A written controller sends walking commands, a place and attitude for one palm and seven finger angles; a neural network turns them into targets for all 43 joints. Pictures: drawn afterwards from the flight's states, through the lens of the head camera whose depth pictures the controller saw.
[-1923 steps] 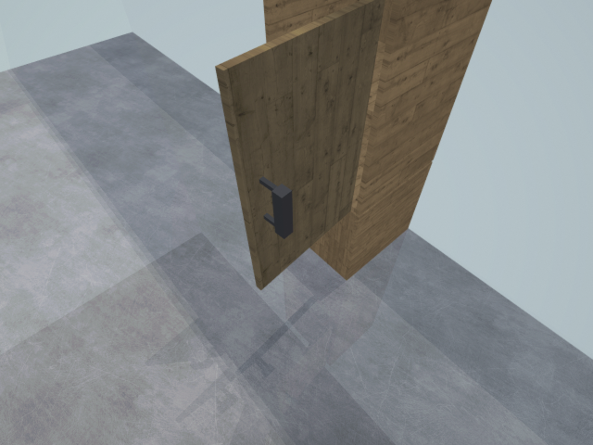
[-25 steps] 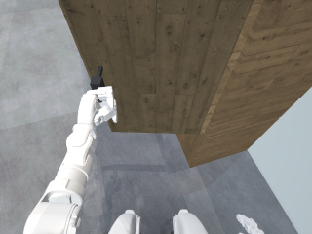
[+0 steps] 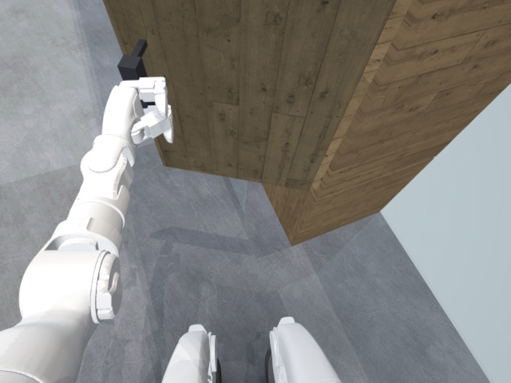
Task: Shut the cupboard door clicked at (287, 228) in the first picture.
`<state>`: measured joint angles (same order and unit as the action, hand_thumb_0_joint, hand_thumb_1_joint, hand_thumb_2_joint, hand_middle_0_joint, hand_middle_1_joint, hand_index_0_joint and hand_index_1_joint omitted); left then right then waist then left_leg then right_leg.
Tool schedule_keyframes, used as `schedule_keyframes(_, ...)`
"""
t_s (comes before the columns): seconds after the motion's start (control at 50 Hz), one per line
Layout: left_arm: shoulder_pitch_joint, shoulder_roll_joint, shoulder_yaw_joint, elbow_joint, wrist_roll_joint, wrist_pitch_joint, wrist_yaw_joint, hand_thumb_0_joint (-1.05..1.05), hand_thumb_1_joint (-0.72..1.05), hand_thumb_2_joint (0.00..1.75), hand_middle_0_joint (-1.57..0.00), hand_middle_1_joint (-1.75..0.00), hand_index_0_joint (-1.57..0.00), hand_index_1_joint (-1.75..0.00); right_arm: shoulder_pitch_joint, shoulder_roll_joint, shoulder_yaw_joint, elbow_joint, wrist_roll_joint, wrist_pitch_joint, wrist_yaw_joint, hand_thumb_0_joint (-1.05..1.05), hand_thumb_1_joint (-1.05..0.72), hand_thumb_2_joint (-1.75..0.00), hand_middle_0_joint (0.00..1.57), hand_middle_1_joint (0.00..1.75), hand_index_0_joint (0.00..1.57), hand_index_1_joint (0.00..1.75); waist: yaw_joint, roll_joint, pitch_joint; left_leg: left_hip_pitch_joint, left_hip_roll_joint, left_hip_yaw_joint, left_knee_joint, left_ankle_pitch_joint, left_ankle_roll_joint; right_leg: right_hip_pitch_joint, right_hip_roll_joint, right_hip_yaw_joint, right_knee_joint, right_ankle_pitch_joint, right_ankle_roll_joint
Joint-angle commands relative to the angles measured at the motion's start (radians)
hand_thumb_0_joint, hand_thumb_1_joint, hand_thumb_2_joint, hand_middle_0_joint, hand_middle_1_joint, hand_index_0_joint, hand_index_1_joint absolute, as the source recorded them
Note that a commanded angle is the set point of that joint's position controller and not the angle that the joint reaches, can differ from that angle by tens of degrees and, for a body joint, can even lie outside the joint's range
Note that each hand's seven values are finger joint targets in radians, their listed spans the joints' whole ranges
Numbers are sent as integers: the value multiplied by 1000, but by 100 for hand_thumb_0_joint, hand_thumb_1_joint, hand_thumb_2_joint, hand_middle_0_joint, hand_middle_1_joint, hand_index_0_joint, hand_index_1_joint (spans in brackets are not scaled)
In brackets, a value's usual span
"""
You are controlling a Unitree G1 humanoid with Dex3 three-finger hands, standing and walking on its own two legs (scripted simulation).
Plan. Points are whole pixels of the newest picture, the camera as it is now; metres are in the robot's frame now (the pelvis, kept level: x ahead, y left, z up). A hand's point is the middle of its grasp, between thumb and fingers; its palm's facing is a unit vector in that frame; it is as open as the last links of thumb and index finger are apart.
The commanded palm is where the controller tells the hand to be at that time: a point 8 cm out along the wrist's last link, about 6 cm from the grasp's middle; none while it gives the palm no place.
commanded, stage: push the door shut along its arc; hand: left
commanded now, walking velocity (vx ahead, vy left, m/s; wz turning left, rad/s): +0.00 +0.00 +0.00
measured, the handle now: (145, 82) +0.58 +0.14 +0.07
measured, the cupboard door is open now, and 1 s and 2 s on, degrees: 58 47 42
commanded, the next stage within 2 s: pull the fist back off the door in 0.98 s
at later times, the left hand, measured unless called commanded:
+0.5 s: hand (200, 89) +0.56 +0.05 +0.08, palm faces -0.34 -0.94 -0.01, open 3.1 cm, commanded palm +0.56 +0.10 +0.08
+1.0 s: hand (215, 76) +0.59 +0.03 +0.08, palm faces -0.42 -0.91 -0.03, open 3.5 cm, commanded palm +0.61 +0.04 +0.08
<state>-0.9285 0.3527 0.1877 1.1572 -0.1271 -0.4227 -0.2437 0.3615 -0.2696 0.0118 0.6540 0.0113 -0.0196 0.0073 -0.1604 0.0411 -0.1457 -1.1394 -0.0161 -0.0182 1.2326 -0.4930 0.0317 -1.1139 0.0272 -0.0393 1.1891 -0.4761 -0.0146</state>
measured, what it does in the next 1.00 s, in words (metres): stands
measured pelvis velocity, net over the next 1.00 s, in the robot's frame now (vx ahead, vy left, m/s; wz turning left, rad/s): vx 0.01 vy -0.01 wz -0.02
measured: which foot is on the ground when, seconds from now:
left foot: down 0.00-1.00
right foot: down 0.00-1.00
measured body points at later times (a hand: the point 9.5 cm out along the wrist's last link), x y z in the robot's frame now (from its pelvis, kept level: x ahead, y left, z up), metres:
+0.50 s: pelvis +0.01 +0.00 -0.01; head +0.16 +0.01 +0.42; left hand +0.57 +0.10 +0.09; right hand +0.00 -0.26 -0.12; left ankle +0.04 +0.10 -0.63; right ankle +0.04 -0.12 -0.63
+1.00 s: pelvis +0.01 -0.01 -0.02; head +0.19 +0.00 +0.39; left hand +0.60 +0.08 +0.09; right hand -0.02 -0.28 -0.13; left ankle +0.04 +0.10 -0.63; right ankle +0.04 -0.12 -0.63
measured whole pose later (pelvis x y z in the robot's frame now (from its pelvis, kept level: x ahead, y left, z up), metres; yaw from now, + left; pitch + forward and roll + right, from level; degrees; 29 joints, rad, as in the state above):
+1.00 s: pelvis +0.01 -0.01 -0.02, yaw -1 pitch +30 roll -3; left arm -1.34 0.49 0.15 1.33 -0.06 -0.23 -0.36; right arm 0.38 -0.27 0.03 0.68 -0.03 -0.06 0.00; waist -0.27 0.06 -0.13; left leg -1.33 0.01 -0.05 1.33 -0.54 0.01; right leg -1.29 0.06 -0.07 1.27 -0.51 -0.04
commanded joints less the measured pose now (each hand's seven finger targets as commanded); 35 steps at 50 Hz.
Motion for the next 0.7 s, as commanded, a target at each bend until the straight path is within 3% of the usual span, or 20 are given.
schedule_keyframes(0.0, -535, 86, -29, -170, 6, -34, -35, 0, 90, 90, -130, -150, -130, -150, 137, -170, -57, -64, 0, -22, -4, 0, -90, -90, 20, 30, 20, 30, -72, 46, -443, 380, 26, -81, -155, 175, 4, 109, 11, 22, -167, 132, -22)
schedule_keyframes(0.04, -578, 127, 3, -148, 7, -25, -35, 0, 90, 90, -130, -150, -130, -150, 147, -177, -55, -58, -1, -23, -6, 0, -90, -90, 20, 30, 20, 30, -82, 42, -432, 358, 29, -83, -144, 166, 8, 90, 13, 22, -162, 125, -21)
schedule_keyframes(0.1, -604, 155, 16, -176, 17, -25, -45, 0, 90, 90, -130, -150, -130, -150, 163, -177, -56, -59, -6, -23, -3, 0, -90, -90, 20, 30, 20, 30, -75, 84, -497, 392, 30, -89, -134, 219, 3, 99, 14, 19, -146, 153, -26)
schedule_keyframes(0.14, -616, 130, -7, -202, 18, -29, -54, 0, 90, 90, -130, -150, -130, -150, 170, -176, -58, -58, -8, -23, 1, 0, -90, -90, 20, 30, 20, 30, -77, 128, -540, 466, 36, -102, -130, 283, -3, 66, 14, 10, -136, 184, -29)
schedule_keyframes(0.18, -619, 92, -38, -186, 17, -17, -60, 0, 90, 90, -130, -150, -130, -150, 175, -175, -59, -52, -8, -18, 5, 0, -90, -90, 20, 30, 20, 30, -88, 127, -517, 490, 41, -114, -133, 292, -8, 33, 15, 1, -138, 182, -28)
schedule_keyframes(0.22, -656, 97, -31, -175, 14, -4, -56, 0, 90, 90, -130, -150, -130, -150, 185, -177, -58, -49, -10, -15, 3, 0, -90, -90, 20, 30, 20, 30, -104, 111, -503, 488, 41, -118, -130, 302, -4, 23, 19, -2, -138, 187, -28)
schedule_keyframes(0.26, -688, 140, 3, -172, 17, 7, -46, 0, 90, 90, -130, -150, -130, -150, 188, -179, -56, -47, -12, -13, 2, 0, -90, -90, 20, 30, 20, 30, -103, 114, -505, 462, 39, -108, -124, 287, -1, 38, 19, 3, -140, 183, -26)
schedule_keyframes(0.3, -693, 179, 39, -148, 23, 13, -38, 0, 90, 90, -130, -150, -130, -150, 196, -179, -52, -48, -15, -12, 3, 0, -90, -90, 20, 30, 20, 30, -105, 77, -505, 416, 37, -100, -115, 285, 4, 71, 21, 6, -139, 189, -24)
schedule_keyframes(0.34, -697, 248, 88, -153, 35, 6, -33, 0, 90, 90, -130, -150, -130, -150, 201, -177, -46, -55, -18, -12, 3, 0, -90, -90, 20, 30, 20, 30, -89, 100, -538, 394, 34, -86, -99, 327, 6, 108, 23, 15, -126, 228, -25)
schedule_keyframes(0.4, -663, 244, 82, -131, 51, 8, -43, 0, 90, 90, -130, -150, -130, -150, 204, -171, -46, -64, -20, -6, 12, 0, -90, -90, 20, 30, 20, 30, -82, 110, -547, 372, 32, -75, -86, 353, 5, 134, 25, 20, -116, 263, -24)
schedule_keyframes(0.44, -672, 273, 96, -109, 61, 15, -50, 0, 90, 90, -130, -150, -130, -150, 210, -175, -46, -65, -19, 0, 11, 0, -90, -90, 20, 30, 20, 30, -89, 104, -540, 357, 36, -73, -77, 358, 6, 128, 27, 20, -110, 273, -23)
schedule_keyframes(0.48, -682, 225, 52, -101, 66, 34, -65, 0, 90, 90, -130, -150, -130, -150, 213, -172, -48, -70, -18, 7, 12, 0, -90, -90, 20, 30, 20, 30, -107, 86, -527, 346, 35, -71, -75, 349, 9, 124, 29, 20, -114, 277, -20)
schedule_keyframes(0.6, -799, 204, 24, -134, 45, 65, -95, 0, 90, 90, -130, -150, -130, -150, 234, -177, -52, -51, -20, 1, 0, 0, -90, -90, 20, 30, 20, 30, -140, 100, -566, 387, 38, -77, -53, 373, 15, 94, 30, 20, -115, 294, -18)
schedule_keyframes(0.64, -846, 183, 2, -117, 43, 72, -98, 0, 90, 90, -130, -150, -130, -150, 239, -174, -50, -34, -21, -6, -2, 0, -90, -90, 20, 30, 20, 30, -155, 124, -558, 401, 38, -83, -49, 367, 15, 58, 31, 15, -117, 280, -18)
schedule_keyframes(0.68, -874, 197, 5, -95, 48, 84, -99, 0, 90, 90, -130, -150, -130, -150, 245, -177, -48, -22, -23, -11, -7, 0, -90, -90, 20, 30, 20, 30, -168, 102, -543, 359, 36, -75, -35, 342, 21, 60, 32, 21, -121, 268, -18)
